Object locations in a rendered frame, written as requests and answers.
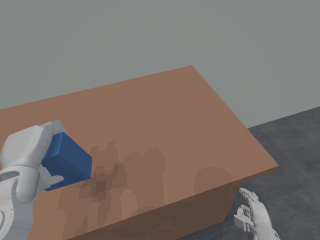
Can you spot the right robot forearm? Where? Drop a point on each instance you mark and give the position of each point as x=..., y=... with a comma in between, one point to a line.
x=263, y=232

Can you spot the sponge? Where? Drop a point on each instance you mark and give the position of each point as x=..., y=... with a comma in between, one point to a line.
x=67, y=159

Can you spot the robot right hand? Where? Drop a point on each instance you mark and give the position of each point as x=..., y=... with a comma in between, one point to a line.
x=255, y=216

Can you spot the robot left hand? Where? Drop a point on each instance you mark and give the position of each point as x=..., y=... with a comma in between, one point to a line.
x=28, y=147

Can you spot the left robot forearm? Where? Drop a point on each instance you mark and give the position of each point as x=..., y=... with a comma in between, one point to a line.
x=18, y=194

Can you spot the table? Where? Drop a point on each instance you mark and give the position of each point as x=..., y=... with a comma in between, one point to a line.
x=168, y=158

